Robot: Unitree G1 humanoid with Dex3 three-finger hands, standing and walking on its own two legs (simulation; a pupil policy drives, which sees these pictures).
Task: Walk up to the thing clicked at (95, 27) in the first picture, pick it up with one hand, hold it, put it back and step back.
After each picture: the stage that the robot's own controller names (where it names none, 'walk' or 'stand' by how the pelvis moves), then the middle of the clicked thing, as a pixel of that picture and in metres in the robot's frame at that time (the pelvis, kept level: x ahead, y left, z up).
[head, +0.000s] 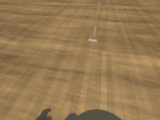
stand; (94, 31) +2.25 -0.03 -0.65
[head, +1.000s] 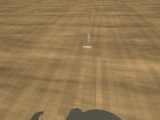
walk; (88, 38) +2.13 +0.25 -0.65
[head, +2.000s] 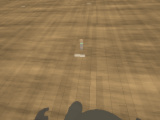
walk; (81, 44) +1.54 +0.34 -0.65
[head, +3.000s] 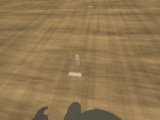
walk; (77, 60) +1.05 +0.31 -0.65
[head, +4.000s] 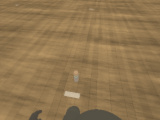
walk; (76, 76) +0.68 +0.23 -0.62
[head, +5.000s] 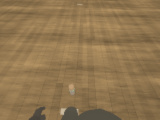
walk; (71, 89) +0.42 +0.21 -0.62
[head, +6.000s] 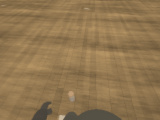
stand; (71, 96) +0.36 +0.21 -0.64
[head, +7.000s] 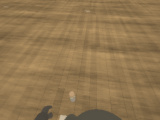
stand; (72, 96) +0.37 +0.20 -0.66
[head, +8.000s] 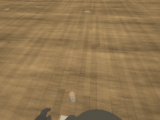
stand; (72, 97) +0.37 +0.21 -0.66
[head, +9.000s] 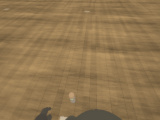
stand; (72, 98) +0.36 +0.21 -0.66
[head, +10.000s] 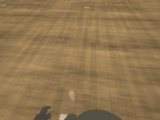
stand; (72, 96) +0.36 +0.22 -0.66
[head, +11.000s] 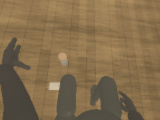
go down; (63, 60) +0.45 +0.21 -0.33
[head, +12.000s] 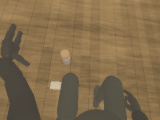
approach; (66, 58) +0.46 +0.20 -0.28
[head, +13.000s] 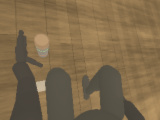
close in; (42, 48) +0.46 +0.24 -0.17
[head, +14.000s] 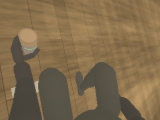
close; (29, 45) +0.46 +0.26 -0.17
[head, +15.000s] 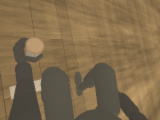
lift; (33, 50) +0.42 +0.24 -0.17
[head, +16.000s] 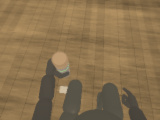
lift; (63, 67) +0.34 +0.19 +0.00
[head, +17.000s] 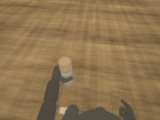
hold; (66, 73) +0.32 +0.17 +0.03
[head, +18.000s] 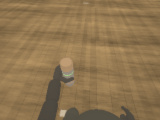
hold; (68, 73) +0.32 +0.16 +0.03
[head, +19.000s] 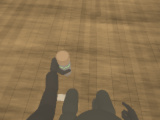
crouch; (65, 65) +0.38 +0.17 -0.02
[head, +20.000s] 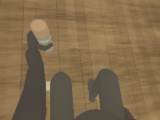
lower; (45, 40) +0.51 +0.23 -0.06
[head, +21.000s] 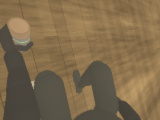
lower; (21, 39) +0.49 +0.26 -0.17
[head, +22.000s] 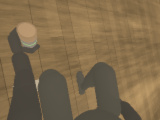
lower; (29, 41) +0.47 +0.25 -0.17
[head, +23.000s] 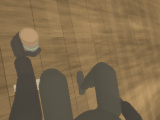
lower; (31, 45) +0.45 +0.25 -0.17
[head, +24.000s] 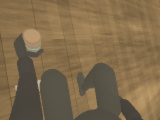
lower; (33, 46) +0.45 +0.24 -0.17
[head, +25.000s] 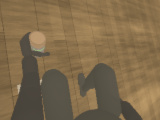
open; (38, 47) +0.46 +0.23 -0.18
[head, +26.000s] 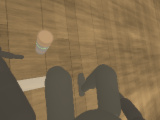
stand; (42, 44) +0.45 +0.23 -0.19
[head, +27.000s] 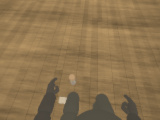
stand; (72, 79) +0.41 +0.17 -0.50
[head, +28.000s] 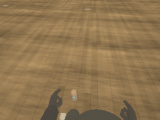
stand; (74, 95) +0.39 +0.16 -0.60
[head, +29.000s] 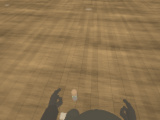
stand; (74, 95) +0.39 +0.16 -0.60
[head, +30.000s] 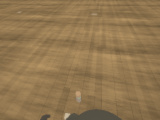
stand; (78, 97) +0.40 +0.16 -0.65
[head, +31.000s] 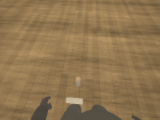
walk; (78, 81) +0.45 +0.12 -0.63
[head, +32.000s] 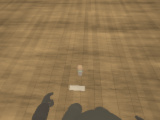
walk; (80, 70) +0.65 +0.15 -0.63
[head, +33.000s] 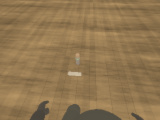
stand; (77, 59) +0.96 +0.25 -0.63
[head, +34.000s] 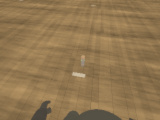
stand; (82, 61) +1.02 +0.15 -0.65
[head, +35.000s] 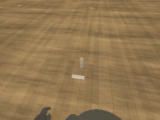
stand; (81, 63) +1.00 +0.17 -0.66
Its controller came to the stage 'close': yes
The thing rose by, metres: 0.69
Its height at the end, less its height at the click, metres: +0.00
